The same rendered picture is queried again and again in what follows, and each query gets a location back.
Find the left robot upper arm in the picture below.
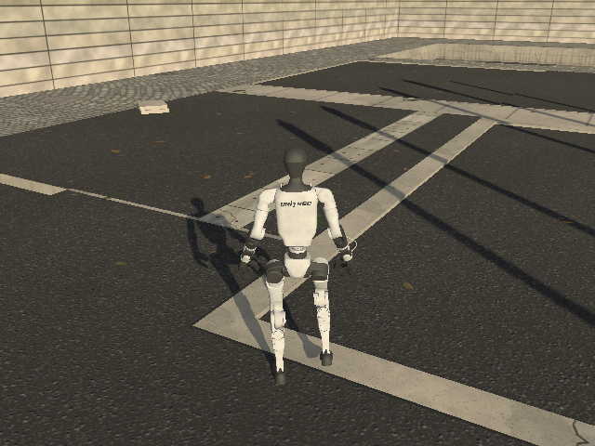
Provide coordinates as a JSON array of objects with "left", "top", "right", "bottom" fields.
[{"left": 250, "top": 188, "right": 277, "bottom": 240}]

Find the robot left forearm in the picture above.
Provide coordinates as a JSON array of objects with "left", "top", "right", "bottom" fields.
[{"left": 241, "top": 225, "right": 259, "bottom": 263}]

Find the right robot upper arm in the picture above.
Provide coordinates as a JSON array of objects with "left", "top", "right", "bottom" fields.
[{"left": 315, "top": 187, "right": 342, "bottom": 239}]

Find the humanoid robot torso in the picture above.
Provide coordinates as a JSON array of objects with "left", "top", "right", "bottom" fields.
[{"left": 275, "top": 183, "right": 318, "bottom": 279}]

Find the robot right forearm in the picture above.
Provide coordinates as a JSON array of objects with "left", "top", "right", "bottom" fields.
[{"left": 333, "top": 224, "right": 352, "bottom": 261}]

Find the robot left hand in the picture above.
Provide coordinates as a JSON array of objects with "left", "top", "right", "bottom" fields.
[{"left": 238, "top": 258, "right": 259, "bottom": 281}]

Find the robot right thigh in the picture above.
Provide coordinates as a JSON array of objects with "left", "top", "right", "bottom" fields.
[{"left": 310, "top": 257, "right": 329, "bottom": 308}]

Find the robot right hand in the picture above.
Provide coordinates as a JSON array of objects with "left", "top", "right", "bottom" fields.
[{"left": 334, "top": 256, "right": 355, "bottom": 277}]

